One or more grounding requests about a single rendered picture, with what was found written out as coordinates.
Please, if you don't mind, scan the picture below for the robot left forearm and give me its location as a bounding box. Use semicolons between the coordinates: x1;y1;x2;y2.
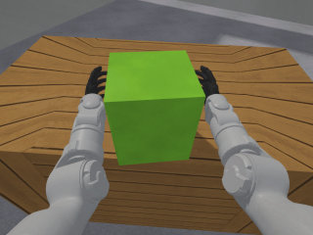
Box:
46;93;107;200

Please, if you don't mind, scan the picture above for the robot right hand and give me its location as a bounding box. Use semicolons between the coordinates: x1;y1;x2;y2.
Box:
195;66;220;104

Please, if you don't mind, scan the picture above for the robot left upper arm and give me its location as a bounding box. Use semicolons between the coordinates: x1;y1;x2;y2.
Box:
7;159;110;235

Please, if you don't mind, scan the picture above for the robot left hand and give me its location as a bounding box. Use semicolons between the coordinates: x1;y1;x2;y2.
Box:
84;66;108;98

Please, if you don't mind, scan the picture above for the carton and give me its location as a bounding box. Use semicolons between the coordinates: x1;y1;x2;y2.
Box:
104;50;206;165

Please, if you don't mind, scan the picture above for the robot right upper arm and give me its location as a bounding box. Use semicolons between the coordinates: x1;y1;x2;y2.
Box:
222;152;313;235

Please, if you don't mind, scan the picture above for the pedestal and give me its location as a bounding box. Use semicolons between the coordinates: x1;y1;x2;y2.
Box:
0;35;313;235

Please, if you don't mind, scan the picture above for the robot right forearm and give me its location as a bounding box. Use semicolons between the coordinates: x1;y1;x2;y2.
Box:
204;94;274;166

